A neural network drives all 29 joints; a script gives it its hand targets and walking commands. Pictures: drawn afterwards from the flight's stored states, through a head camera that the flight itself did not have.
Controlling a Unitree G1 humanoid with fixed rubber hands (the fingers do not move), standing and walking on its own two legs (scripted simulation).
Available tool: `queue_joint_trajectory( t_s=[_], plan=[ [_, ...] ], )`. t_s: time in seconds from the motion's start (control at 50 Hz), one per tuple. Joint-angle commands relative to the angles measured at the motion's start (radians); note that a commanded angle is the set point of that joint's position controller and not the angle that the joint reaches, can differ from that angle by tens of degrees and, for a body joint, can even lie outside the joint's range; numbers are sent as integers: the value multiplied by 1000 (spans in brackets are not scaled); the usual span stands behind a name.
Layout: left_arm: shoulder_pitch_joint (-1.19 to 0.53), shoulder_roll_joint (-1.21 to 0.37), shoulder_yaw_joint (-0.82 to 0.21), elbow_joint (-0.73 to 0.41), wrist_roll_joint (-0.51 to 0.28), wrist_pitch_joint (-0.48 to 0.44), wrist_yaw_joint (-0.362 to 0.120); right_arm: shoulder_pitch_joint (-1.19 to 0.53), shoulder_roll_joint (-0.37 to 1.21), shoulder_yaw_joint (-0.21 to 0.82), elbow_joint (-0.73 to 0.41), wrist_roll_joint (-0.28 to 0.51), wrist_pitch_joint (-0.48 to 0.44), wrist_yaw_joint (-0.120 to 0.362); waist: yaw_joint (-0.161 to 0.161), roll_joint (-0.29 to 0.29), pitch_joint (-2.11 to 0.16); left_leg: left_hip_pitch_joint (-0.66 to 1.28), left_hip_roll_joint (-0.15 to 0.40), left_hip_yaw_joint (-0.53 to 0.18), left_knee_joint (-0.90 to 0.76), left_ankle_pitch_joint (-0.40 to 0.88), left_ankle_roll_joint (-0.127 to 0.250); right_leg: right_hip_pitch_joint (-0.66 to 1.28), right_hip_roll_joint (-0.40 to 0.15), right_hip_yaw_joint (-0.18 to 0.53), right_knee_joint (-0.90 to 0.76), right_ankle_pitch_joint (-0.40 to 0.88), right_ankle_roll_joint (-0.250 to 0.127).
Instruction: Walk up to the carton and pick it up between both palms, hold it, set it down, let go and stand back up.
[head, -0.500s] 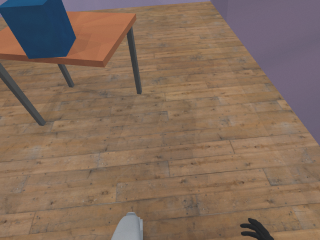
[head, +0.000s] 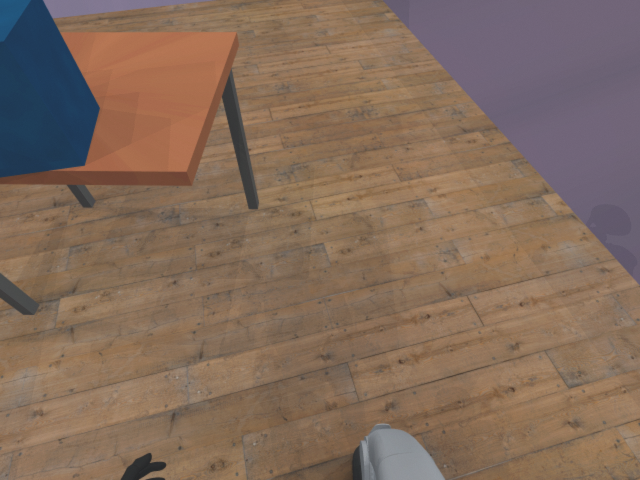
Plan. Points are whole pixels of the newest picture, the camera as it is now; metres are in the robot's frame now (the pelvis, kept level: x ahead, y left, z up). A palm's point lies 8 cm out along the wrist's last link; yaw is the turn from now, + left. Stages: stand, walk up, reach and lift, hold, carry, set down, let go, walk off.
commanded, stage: walk up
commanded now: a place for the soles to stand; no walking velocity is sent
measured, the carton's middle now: (7, 88) +0.82 +0.54 +0.07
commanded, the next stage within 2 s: none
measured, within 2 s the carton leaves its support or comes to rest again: neither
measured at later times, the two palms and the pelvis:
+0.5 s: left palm (0, 477) +0.18 +0.42 -0.12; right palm (388, 374) +0.26 -0.11 -0.12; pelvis +0.16 +0.15 -0.02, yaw -3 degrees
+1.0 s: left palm out of the picture +0.39 +0.51 -0.10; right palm (303, 373) +0.28 +0.02 -0.15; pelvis +0.27 +0.28 -0.01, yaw -8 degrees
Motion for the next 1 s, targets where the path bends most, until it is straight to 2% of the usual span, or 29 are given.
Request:
queue_joint_trajectory(
  t_s=[0.0, 0.02, 0.04, 0.06, 0.08, 0.1, 0.14, 0.2, 0.24, 0.28, 0.36, 0.42, 0.44, 0.46, 0.48, 0.5, 0.52, 0.54, 0.6, 0.64, 0.76, 0.82, 0.84, 0.86, 0.88, 0.9, 0.92, 0.94, 0.98],
  plan=[
    [172, 96, 37, -52, 14, -32, 28, -9, -173, -39, -97, -4, -4, -7, 104, 4, -79, -184, 232, -118, 112, 526, -79, 378, 36, -10, -170, 80, -64],
    [283, 141, 56, -23, 19, -34, 38, -32, -178, -35, -110, -12, -8, -5, 176, -30, -130, -292, 196, -65, 288, 524, -121, 560, -19, 61, -210, 70, -114],
    [416, 211, 83, -9, 41, -34, 47, -33, -141, -17, -129, -27, -6, -7, 261, -167, -214, -484, 124, -33, 659, 256, -170, 748, -276, 443, -259, -119, -248],
    [398, 244, 72, -22, 58, -34, 61, 37, -138, -12, -140, -39, 12, -6, 195, -188, -251, -623, 73, -133, 868, -242, -182, 807, -501, 858, -321, -184, -317],
    [344, 279, 99, -27, 36, -22, 85, 40, -190, -28, -137, -10, 39, -6, 186, -137, -255, -702, 98, -184, 971, -183, -156, 768, -542, 951, -388, -390, -382],
    [276, 248, 90, -41, 42, -19, 99, -35, -190, -33, -144, -7, 58, 1, 165, -84, -181, -709, 120, -206, 991, -104, -134, 623, -490, 854, -449, -506, -343],
    [131, 172, 52, -50, 49, -36, 91, -124, -141, -34, -158, -17, 67, 21, 132, 3, 2, -662, 150, -213, 932, 16, -142, 350, -343, 495, -459, -368, -227],
    [23, 174, 42, -35, 31, -67, 50, -24, -78, -25, -110, -12, 63, 53, 58, -90, 64, -467, 142, -183, 781, 144, -157, 84, -172, 200, -454, -182, -167],
    [29, 188, 49, -16, 25, -76, 36, -7, -50, -19, -101, -1, 59, 70, 46, -178, 39, -438, 159, -159, 685, 198, -161, 74, -133, 128, -446, -200, -166],
    [68, 199, 59, -9, 31, -79, 28, -50, -56, -22, -116, 7, 56, 75, 65, -223, 32, -451, 185, -155, 571, 208, -165, 104, -145, 139, -443, -238, -170],
    [125, 229, 81, -20, 46, -73, 21, -161, -70, -35, -159, -2, 47, 68, 109, -222, -2, -413, 219, -172, 327, 165, -139, 197, -213, 205, -389, -301, -168],
    [94, 256, 92, -46, 61, -51, 22, -102, -83, -56, -141, 4, 38, 56, 65, -205, -41, -185, 195, -123, 204, 79, -101, 123, -249, 232, -323, -358, -158],
    [63, 247, 83, -54, 62, -41, 22, -16, -98, -65, -114, 9, 29, 49, 11, -145, -45, -41, 180, -96, 112, 134, -91, 46, -232, 211, -234, -345, -140],
    [105, 176, 58, -54, 66, -28, 20, 89, -151, -84, -66, 10, 14, 38, -29, 25, -85, 85, 134, -97, 51, 112, -80, 13, -143, 148, 12, -281, -95],
    [181, 75, 21, -54, 61, -19, 13, 151, -208, -93, -51, 4, -2, 30, -49, 254, -104, 116, 198, -195, -27, 71, -53, -41, -29, 48, 289, -366, -49],
    [193, 19, 8, -104, 30, -13, 17, 110, -284, -88, -89, -2, -15, 18, -30, 405, -89, 114, 392, -564, -151, 96, 35, -225, 110, 103, 435, -546, 0],
    [180, 66, 22, -103, 16, -1, 37, 14, -310, -102, -114, 25, -1, 8, -23, 373, -103, 7, 477, -696, -277, -83, 131, -204, 30, 149, 546, -542, -10],
    [123, 117, 29, -103, 11, 4, 45, -34, -268, -85, -124, 45, 2, 2, -14, 317, -21, -80, 442, -642, -315, -90, 116, -191, 20, 187, 603, -457, -10],
    [128, 151, 44, -49, -9, 1, 41, -65, -178, -51, -131, 6, 13, -13, 29, 138, 25, -113, 348, -340, -139, 272, 101, -128, 5, 175, 533, -321, 1],
    [149, 136, 43, -45, 0, -7, 32, -82, -144, -37, -131, 2, 13, -6, 44, 81, -17, -131, 329, -283, -119, 343, 117, -53, 21, 131, 461, -289, 11],
    [74, 68, 17, -81, -3, -22, 27, -53, -152, -23, -123, -5, 19, -9, 19, 118, -43, -136, 316, -232, -85, 423, 85, 87, 20, 23, 67, -152, 0],
    [126, 83, 28, -73, 6, -28, 34, -94, -171, -14, -123, 3, 40, -3, 78, 74, -72, -252, 287, -191, 15, 357, 16, 324, 25, 13, -143, 18, -33],
    [177, 110, 39, -63, 14, -31, 39, -109, -175, -9, -128, 6, 43, 2, 115, 39, -88, -344, 268, -174, 83, 316, -29, 451, 12, 52, -204, 64, -54],
    [239, 157, 53, -53, 27, -31, 48, -97, -164, -1, -133, 7, 40, 6, 154, -32, -120, -474, 237, -138, 205, 287, -86, 602, -62, 174, -229, 21, -97],
    [313, 219, 70, -55, 55, -29, 62, -69, -106, 25, -145, -9, 39, 8, 199, -248, -173, -642, 149, -72, 533, -95, -153, 721, -351, 598, -302, -115, -234],
    [284, 235, 80, -56, 62, -14, 77, -18, -156, -2, -134, -23, 66, -1, 159, -153, -156, -667, 122, -142, 742, -242, -175, 624, -494, 803, -345, -204, -353],
    [252, 249, 88, -52, 54, -7, 90, -34, -179, -11, -135, -22, 90, -3, 142, -162, -136, -673, 161, -197, 813, -222, -146, 531, -544, 841, -378, -308, -388],
    [199, 217, 78, -62, 51, -15, 93, -96, -187, -19, -149, -23, 96, 0, 131, -116, -74, -666, 168, -229, 831, -172, -139, 432, -480, 753, -407, -337, -353],
    [108, 162, 51, -69, 55, -29, 87, -132, -151, -24, -142, -28, 98, 11, 113, -22, 8, -615, 169, -245, 772, -49, -154, 306, -315, 476, -411, -289, -228]
  ],
)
